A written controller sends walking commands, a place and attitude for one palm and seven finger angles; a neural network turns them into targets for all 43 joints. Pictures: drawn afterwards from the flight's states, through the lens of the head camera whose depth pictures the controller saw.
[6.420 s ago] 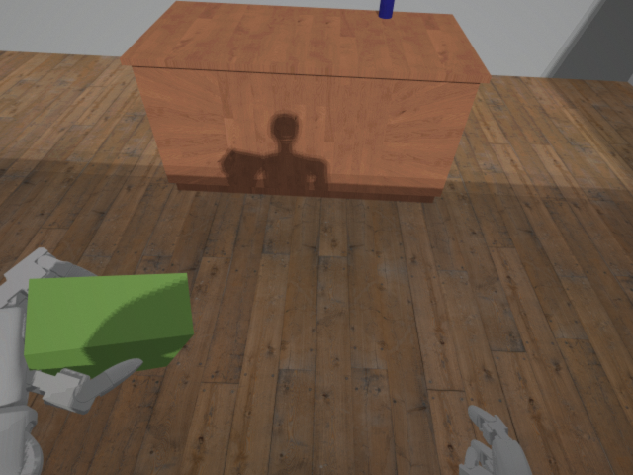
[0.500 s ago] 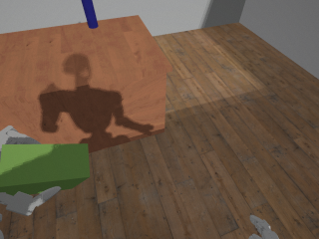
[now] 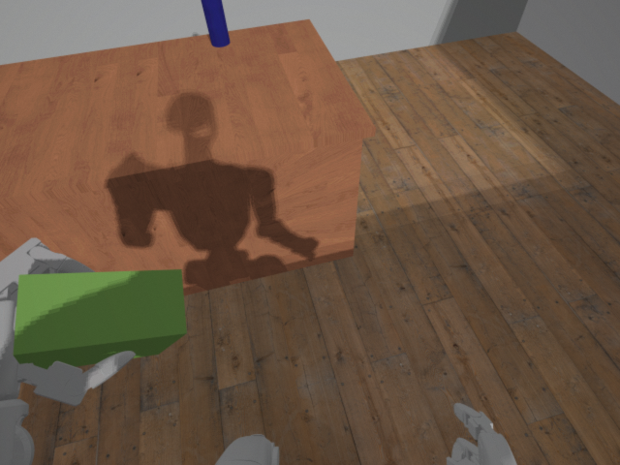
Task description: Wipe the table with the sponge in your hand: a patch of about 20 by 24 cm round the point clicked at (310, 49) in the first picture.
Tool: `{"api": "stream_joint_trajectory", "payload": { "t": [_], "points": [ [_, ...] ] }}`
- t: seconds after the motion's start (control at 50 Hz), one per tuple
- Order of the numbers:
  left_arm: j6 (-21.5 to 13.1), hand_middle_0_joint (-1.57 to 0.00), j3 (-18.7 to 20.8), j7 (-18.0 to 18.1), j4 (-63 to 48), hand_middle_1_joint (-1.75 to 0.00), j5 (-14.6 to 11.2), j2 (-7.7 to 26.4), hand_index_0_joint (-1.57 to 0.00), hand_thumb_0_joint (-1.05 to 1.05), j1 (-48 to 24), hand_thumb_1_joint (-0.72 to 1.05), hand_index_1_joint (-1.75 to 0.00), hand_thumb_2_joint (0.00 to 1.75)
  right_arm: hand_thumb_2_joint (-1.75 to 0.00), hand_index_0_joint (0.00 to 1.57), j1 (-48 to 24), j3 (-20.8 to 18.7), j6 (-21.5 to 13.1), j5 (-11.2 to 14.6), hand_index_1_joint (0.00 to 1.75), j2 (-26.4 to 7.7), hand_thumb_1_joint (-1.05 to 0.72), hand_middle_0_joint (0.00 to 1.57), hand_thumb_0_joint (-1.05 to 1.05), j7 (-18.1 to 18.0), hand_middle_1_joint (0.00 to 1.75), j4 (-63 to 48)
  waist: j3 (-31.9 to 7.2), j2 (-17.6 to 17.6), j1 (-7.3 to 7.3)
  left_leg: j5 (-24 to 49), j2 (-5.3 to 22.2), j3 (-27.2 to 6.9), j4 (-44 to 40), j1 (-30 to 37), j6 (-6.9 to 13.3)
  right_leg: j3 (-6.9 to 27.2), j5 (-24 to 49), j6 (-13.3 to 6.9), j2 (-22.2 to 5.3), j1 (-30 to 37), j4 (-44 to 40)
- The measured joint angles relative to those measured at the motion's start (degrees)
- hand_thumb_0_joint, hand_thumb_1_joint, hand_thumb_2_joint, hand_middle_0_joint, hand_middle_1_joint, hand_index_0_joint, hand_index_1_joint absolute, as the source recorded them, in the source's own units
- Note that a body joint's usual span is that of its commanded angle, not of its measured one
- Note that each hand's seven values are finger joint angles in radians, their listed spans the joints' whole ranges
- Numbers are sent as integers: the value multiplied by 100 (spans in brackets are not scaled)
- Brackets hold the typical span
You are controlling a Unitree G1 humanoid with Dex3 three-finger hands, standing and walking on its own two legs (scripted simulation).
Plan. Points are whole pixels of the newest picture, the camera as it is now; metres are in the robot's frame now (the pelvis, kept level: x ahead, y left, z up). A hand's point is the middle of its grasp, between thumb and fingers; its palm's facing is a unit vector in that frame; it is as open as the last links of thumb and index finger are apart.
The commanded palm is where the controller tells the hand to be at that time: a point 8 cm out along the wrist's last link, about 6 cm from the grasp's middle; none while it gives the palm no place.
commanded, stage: take the last steps up to it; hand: left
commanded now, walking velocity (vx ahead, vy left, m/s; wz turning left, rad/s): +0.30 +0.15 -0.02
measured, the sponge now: (126, 320) +0.23 +0.20 +0.14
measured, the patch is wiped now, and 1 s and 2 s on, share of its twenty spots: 0.00 0.00 0.00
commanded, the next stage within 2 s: come to a stop and stand still in 1.58 s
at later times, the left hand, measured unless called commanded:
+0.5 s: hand (69, 228) +0.32 +0.28 +0.17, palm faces +0.34 -0.79 -0.51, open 10.2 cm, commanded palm +0.27 +0.33 +0.18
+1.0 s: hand (68, 151) +0.45 +0.34 +0.17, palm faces +0.36 -0.82 -0.45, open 10.2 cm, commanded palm +0.38 +0.38 +0.18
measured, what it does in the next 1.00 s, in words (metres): walks ahead: left foot, then right foot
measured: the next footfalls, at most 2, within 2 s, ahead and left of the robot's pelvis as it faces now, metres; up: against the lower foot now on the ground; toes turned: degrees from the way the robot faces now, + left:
left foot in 0.18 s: +0.14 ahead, +0.17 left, +0.00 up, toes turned +8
right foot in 0.50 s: +0.16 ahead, -0.04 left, +0.00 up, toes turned -12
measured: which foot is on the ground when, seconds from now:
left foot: up 0.00-0.16, down 0.18-0.50, up 0.52-0.84, down 0.86-1.00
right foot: down 0.00-0.20, up 0.22-0.48, down 0.50-0.86, up 0.88-1.00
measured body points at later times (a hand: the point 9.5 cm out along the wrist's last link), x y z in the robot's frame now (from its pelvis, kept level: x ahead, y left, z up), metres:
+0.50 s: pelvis +0.10 +0.05 -0.01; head +0.13 +0.03 +0.44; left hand +0.29 +0.32 +0.20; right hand +0.25 -0.15 -0.12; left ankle +0.10 +0.17 -0.74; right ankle +0.12 -0.03 -0.74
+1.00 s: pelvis +0.21 +0.11 -0.01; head +0.24 +0.11 +0.44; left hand +0.42 +0.38 +0.19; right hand +0.37 -0.13 -0.10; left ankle +0.24 +0.23 -0.74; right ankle +0.16 +0.01 -0.68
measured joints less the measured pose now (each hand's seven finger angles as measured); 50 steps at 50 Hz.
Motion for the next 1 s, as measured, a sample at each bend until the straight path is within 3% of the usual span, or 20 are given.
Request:
{"api": "stream_joint_trajectory", "payload": {
  "t": [0.12,0.18,0.2,0.26,0.32,0.4,0.48,0.54,0.6,0.64,0.68,0.74,0.84,0.88,0.94,1.0],
  "points": [
    [51,-72,141,135,-532,-135,0,247,-73,-1,381,-50,-135,99,-90,20,96,-172,-64,-17,30,-224,-90,20,1,-64,30,-314,160,-317,22,199,86,379,-2251,543,85,145,-56,206,-242,187,-165],
    [63,-72,184,205,-774,-135,-5,258,-73,-1,369,-50,-135,99,-90,20,175,-271,-124,-10,30,-382,-90,20,1,-135,30,-443,106,-264,61,418,44,551,-3205,1157,159,209,-379,372,-257,175,234],
    [53,-72,218,226,-818,-135,-17,287,-73,-1,292,-50,-135,99,-90,20,163,-319,-150,6,30,-398,-90,20,1,-163,30,-476,98,-258,50,834,37,564,-3274,1208,164,245,-558,378,-280,75,569],
    [28,-72,295,237,-536,-135,-9,381,-73,-1,-117,-50,-135,99,-90,20,-9,-352,-184,44,30,-185,-91,20,1,-192,30,-410,119,-415,24,504,-48,655,-2807,1155,209,518,-1472,343,-243,-546,2363],
    [148,-72,315,209,-399,-135,-24,353,-73,-1,-185,-50,-135,99,-90,20,-70,-225,-273,79,30,49,-91,20,1,-136,30,-372,-4,-361,-53,347,-30,668,-2904,1239,244,373,-1395,385,-160,-1082,3205],
    [140,-72,228,156,-593,-135,-67,298,-73,-1,83,-50,-135,99,-90,20,17,-24,-393,68,30,265,-91,20,1,-85,30,-368,-96,-212,-66,354,-1,691,-3139,1394,223,63,-1023,428,-137,-1169,2384],
    [141,-72,186,128,-609,-135,-72,394,-73,-1,264,-50,-135,99,-90,20,178,107,-377,40,30,328,-90,20,1,-118,30,-334,-146,-40,-2,96,5,668,-2921,1440,140,-185,-639,417,-27,-589,820],
    [166,-72,142,104,-369,-135,-33,350,-73,-1,76,-50,-135,99,-90,20,154,91,-230,38,30,201,-90,20,1,-114,30,-175,-122,141,64,-564,2,426,-1684,1031,150,-251,-255,-37,22,-460,703],
    [195,-72,99,75,-87,-135,-71,133,-73,-1,-130,-50,-135,99,-90,20,50,32,-84,30,30,34,-90,20,1,-50,30,59,-33,88,121,-555,-150,109,55,377,40,-202,-394,-72,-55,-276,612],
    [168,-72,100,82,-39,-135,-46,26,-73,-1,-121,-50,-135,99,-90,20,17,1,-26,19,30,-69,-90,20,1,-45,30,78,6,25,83,-380,-87,48,403,75,-9,-186,-307,16,-98,-108,336],
    [122,-72,95,101,-116,-135,-15,-1,-73,-1,-24,-50,-135,99,-90,20,2,-46,1,4,30,-144,-90,20,1,-40,30,7,54,-90,16,-213,28,79,19,-42,-20,-166,-232,53,-168,24,98],
    [76,-72,87,138,-397,-135,8,91,-73,-1,185,-50,-135,99,-90,20,18,-140,-7,-16,30,-234,-90,20,1,-60,30,-193,152,-286,-51,-25,152,260,-1262,148,18,-116,-235,150,-298,182,-67],
    [44,-72,183,229,-930,-135,8,299,-73,-1,405,-50,-135,99,-90,20,110,-316,-74,-10,30,-394,-91,20,1,-134,30,-518,176,-377,-37,534,65,609,-3113,968,96,15,-640,413,-422,300,326],
    [-7,-72,313,260,-941,-135,-13,443,-73,-1,242,-50,-135,99,-90,20,47,-409,-110,24,30,-331,-91,20,1,-177,30,-564,172,-429,-21,843,28,667,-3003,1020,167,218,-1123,411,-466,1,1254],
    [-5,-72,415,229,-537,-135,-34,573,-73,-1,-154,-50,-135,99,-90,20,-82,-355,-169,63,30,-60,-91,20,1,-184,30,-466,91,-463,-56,393,21,679,-2688,997,185,460,-1674,381,-253,-690,2951],
    [120,-72,434,198,-440,-135,-81,473,-73,-1,-183,-50,-135,99,-90,20,-96,-179,-250,102,30,171,-91,20,1,-118,30,-414,-35,-381,-86,347,46,682,-2850,1108,183,280,-1430,415,-176,-1104,3135]
  ]
}}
